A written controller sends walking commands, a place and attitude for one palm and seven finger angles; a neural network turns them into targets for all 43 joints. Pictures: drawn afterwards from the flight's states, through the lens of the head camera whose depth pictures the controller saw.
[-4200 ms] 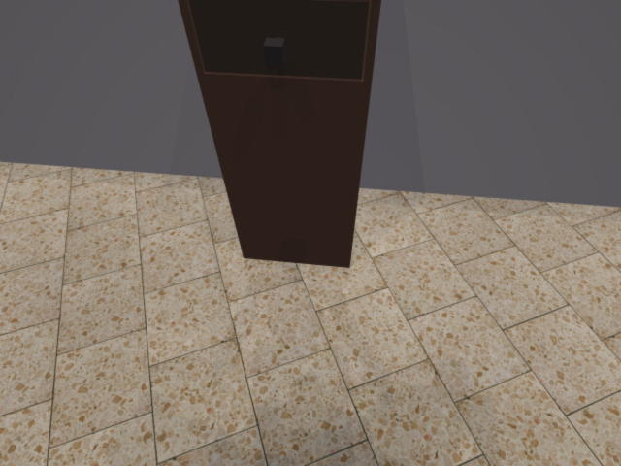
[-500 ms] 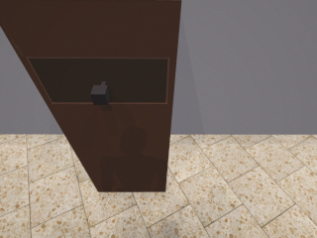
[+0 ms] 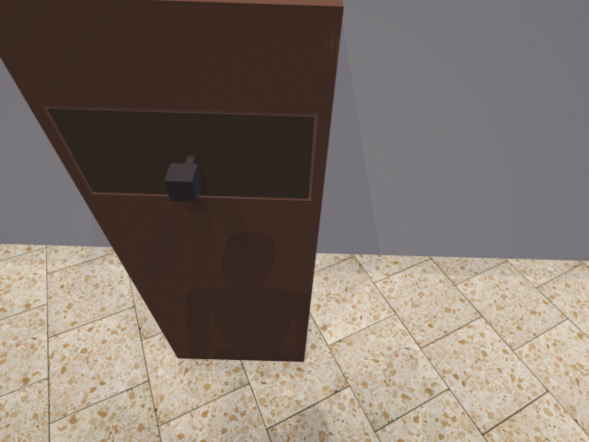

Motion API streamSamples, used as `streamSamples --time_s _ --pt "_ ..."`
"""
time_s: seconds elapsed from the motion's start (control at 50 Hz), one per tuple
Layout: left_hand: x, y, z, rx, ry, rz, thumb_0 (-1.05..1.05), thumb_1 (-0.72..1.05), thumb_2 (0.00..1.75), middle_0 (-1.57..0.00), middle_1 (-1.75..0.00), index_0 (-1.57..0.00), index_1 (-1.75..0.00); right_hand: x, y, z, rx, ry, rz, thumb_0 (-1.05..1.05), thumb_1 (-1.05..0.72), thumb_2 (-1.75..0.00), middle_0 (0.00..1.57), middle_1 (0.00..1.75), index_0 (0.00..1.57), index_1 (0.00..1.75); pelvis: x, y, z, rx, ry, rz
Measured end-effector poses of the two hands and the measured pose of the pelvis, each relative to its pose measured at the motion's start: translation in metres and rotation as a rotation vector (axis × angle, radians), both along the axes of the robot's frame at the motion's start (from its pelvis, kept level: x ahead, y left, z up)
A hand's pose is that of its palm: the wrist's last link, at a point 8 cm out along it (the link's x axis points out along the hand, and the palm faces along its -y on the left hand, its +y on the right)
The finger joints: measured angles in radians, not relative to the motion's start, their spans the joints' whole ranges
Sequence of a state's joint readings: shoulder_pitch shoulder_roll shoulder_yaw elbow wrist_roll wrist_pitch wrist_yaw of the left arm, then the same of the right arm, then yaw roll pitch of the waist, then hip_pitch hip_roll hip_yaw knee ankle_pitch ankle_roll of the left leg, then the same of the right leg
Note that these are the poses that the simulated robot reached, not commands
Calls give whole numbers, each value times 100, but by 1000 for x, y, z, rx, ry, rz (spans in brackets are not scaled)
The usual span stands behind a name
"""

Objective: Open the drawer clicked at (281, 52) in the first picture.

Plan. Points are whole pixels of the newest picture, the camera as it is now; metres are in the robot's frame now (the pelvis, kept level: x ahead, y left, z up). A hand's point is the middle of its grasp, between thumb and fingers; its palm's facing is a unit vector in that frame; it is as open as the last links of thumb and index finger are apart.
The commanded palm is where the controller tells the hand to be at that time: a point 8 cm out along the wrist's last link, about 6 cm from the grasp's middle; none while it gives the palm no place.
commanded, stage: come to a stop and stand still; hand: left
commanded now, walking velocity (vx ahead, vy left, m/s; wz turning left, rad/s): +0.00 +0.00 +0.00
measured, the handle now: (186, 174) +0.47 +0.20 +0.11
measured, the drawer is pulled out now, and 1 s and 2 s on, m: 0.00 0.00 0.00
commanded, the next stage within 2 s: look again from close up in 1.36 s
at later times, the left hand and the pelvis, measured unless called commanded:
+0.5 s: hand out of the picture +0.02 +0.20 -0.17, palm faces +0.00 -0.97 -0.25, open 7.4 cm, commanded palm none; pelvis +0.00 +0.01 -0.01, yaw +0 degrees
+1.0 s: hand out of the picture +0.05 +0.17 -0.17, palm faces +0.01 -0.97 -0.23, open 7.4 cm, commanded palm none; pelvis +0.02 -0.02 +0.00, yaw +1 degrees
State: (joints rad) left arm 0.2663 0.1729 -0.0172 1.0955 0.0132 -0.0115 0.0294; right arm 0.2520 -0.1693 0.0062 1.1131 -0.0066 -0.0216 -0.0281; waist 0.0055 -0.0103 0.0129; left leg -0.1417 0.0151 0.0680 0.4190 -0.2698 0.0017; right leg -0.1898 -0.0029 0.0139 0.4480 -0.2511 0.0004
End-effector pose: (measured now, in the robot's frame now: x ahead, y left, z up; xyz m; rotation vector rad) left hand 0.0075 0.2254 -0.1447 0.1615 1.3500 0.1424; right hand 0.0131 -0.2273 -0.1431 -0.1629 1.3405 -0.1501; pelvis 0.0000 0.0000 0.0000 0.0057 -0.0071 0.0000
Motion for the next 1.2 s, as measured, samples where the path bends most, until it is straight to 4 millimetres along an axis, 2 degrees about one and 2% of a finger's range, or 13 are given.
streamSamples --time_s 0.26,0.38,0.52,0.7,0.94,1.2 --pt "2 9 -1 24 -26 -17 1 91 90 -20 -30 -20 -30 4 2 -4 6 -47 7 0 -91 -90 19 30 20 30 -8 6 -5 -11 2 12" --pt "2 19 5 46 -27 -13 1 91 90 -20 -30 -20 -30 0 13 -12 38 -38 17 0 -92 -90 19 30 20 30 -5 11 -7 -1 -4 12" --pt "5 21 8 58 -10 -10 1 91 90 -20 -30 -20 -30 -4 15 -14 51 -5 20 1 -92 -90 20 30 20 30 0 9 -5 9 -3 6" --pt "13 11 5 41 11 -8 1 91 90 -20 -30 -20 -30 0 2 -10 25 29 17 0 -91 -90 20 30 20 30 8 1 -4 11 4 5" --pt "33 -3 1 27 -12 -8 1 91 90 -20 -30 -20 -30 25 -21 -5 -13 6 22 0 -91 -90 20 30 20 30 18 -12 -3 9 5 8" --pt "45 -5 5 48 -40 -2 1 91 90 -20 -30 -20 -30 43 -34 -4 -15 -19 37 0 -91 -90 20 30 20 30 22 -24 -3 7 4 13"
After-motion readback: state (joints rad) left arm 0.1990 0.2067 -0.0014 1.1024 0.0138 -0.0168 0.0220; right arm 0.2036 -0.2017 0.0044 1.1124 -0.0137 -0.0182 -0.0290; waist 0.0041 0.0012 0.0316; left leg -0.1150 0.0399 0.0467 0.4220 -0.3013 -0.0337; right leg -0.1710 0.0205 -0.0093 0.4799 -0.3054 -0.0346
